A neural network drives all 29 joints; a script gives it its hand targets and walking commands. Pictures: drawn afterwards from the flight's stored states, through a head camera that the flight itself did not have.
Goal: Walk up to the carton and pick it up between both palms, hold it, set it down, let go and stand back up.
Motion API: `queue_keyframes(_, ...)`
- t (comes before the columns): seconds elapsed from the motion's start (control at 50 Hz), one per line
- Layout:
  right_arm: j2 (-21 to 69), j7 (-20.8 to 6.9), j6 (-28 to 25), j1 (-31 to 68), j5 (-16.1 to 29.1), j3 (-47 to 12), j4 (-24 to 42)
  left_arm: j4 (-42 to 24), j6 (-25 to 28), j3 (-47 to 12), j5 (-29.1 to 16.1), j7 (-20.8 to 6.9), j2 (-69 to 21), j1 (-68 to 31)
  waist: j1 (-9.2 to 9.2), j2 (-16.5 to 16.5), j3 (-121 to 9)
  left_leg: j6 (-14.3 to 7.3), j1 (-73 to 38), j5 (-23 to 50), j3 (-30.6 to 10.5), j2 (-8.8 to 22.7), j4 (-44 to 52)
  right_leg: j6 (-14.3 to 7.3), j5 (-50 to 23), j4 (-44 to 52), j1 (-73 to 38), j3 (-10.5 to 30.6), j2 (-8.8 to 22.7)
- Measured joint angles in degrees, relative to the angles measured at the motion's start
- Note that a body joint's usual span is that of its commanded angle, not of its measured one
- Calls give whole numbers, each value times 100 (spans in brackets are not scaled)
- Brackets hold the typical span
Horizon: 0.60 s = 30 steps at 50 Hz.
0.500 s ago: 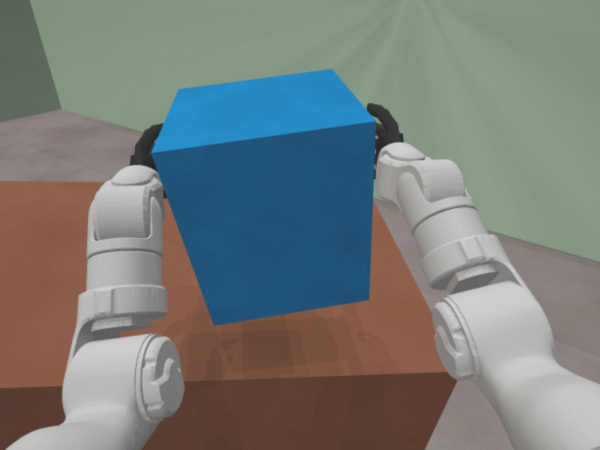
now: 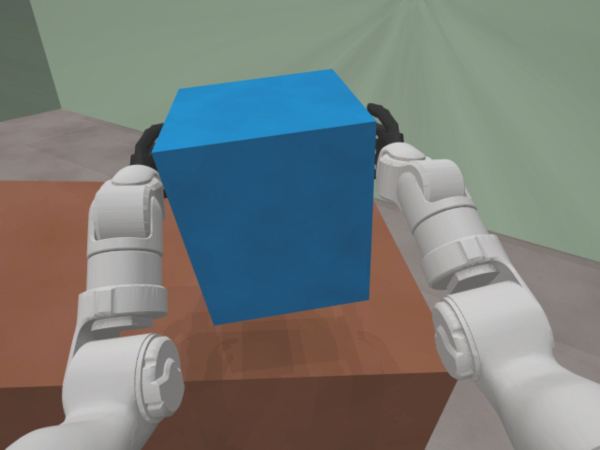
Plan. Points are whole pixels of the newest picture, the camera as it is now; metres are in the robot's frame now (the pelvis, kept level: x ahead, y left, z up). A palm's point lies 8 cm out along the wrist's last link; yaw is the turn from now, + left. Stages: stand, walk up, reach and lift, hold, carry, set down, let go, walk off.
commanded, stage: hold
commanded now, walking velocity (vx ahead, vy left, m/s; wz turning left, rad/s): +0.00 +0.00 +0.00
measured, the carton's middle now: (274, 194) +0.38 +0.00 +0.24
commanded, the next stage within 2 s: set down in 0.70 s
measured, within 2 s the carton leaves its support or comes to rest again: neither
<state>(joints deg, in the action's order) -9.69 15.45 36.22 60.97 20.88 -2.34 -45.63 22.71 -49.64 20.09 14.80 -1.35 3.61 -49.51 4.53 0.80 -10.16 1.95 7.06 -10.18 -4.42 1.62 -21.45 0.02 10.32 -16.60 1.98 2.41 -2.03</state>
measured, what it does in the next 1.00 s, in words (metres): stands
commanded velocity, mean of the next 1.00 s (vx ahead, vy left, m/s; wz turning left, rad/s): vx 0.00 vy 0.00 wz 0.00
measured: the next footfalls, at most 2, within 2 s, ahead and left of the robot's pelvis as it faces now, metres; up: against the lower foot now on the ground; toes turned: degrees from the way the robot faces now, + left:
none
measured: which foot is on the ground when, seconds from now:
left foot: down 0.00-1.00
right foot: down 0.00-1.00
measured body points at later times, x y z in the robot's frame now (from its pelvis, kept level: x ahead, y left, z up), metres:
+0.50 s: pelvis +0.00 +0.00 +0.00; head -0.10 +0.02 +0.44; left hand +0.38 +0.16 +0.27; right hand +0.38 -0.14 +0.30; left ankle +0.02 +0.14 -0.75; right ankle -0.01 -0.12 -0.75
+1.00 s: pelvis +0.00 +0.00 +0.00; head -0.11 +0.02 +0.44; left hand +0.38 +0.16 +0.30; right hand +0.38 -0.14 +0.32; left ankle +0.02 +0.14 -0.75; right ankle -0.01 -0.12 -0.75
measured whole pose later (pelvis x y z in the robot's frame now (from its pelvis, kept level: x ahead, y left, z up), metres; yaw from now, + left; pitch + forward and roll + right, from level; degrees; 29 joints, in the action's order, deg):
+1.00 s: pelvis +0.00 +0.00 +0.00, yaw +1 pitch -7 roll -1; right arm -6.3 13.5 28.5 64.1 13.6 5.2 -50.1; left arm 28.7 -40.9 24.8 17.4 -2.8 4.0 -54.1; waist 5.6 1.8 -8.2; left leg 1.9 3.9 -9.2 -4.8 1.1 -19.6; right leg 0.0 10.3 -16.2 -0.7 1.9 -1.5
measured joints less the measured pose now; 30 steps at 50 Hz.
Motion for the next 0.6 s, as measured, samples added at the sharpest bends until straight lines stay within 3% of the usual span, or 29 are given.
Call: queue_keyframes(0.6, 3, 1, 9, 1, -7, -4, -20, 34, 7, 11, -6, 2, 1, -7, -10, -6, -11, -2, 4, -2, 0, -2, -3, -1, 1, -3, 5, 4, -3)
